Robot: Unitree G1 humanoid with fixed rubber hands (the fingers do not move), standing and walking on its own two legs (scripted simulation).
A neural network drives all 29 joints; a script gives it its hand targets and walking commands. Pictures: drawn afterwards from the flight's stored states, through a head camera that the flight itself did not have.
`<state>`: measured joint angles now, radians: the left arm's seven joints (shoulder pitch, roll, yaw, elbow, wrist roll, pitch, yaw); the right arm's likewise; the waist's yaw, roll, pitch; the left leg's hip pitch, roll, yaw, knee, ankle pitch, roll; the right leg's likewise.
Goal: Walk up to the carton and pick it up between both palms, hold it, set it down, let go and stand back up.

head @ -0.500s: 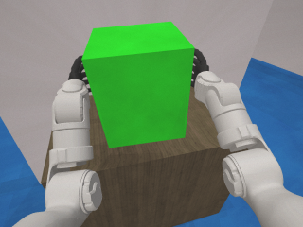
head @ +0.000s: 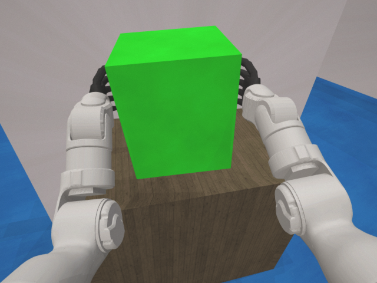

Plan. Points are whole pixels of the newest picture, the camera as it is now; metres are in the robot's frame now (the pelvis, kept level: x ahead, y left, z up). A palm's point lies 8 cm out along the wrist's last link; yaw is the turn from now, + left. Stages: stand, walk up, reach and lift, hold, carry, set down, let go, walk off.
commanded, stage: hold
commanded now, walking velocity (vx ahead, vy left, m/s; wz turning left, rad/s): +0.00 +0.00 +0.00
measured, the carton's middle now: (176, 101) +0.42 +0.01 +0.25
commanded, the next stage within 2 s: none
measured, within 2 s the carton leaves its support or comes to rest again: neither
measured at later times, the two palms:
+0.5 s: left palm (103, 105) +0.38 +0.16 +0.26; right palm (249, 96) +0.39 -0.14 +0.28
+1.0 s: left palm (103, 105) +0.38 +0.16 +0.26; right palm (249, 96) +0.39 -0.14 +0.28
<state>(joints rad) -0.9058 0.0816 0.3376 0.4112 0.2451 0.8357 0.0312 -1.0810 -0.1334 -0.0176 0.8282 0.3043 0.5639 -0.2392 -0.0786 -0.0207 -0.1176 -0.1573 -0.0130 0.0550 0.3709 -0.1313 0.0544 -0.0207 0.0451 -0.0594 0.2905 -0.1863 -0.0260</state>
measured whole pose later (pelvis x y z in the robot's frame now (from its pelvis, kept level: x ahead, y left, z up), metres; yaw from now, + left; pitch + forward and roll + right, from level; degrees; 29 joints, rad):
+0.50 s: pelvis +0.01 +0.01 +0.00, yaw +0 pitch -5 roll -2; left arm -0.85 0.06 0.31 0.32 0.23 0.86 0.06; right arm -1.05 -0.16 0.02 0.78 0.36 0.57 -0.24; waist -0.09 -0.01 -0.10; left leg -0.16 -0.01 0.06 0.39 -0.15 0.06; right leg -0.01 0.04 -0.05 0.29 -0.19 -0.02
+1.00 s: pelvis +0.01 +0.00 +0.00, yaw -1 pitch -6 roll -2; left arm -0.84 0.05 0.32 0.28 0.24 0.88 0.05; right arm -1.03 -0.15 0.02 0.75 0.35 0.58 -0.24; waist -0.09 -0.02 -0.09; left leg -0.14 -0.01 0.06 0.39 -0.16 0.06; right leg 0.01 0.05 -0.05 0.28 -0.20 -0.02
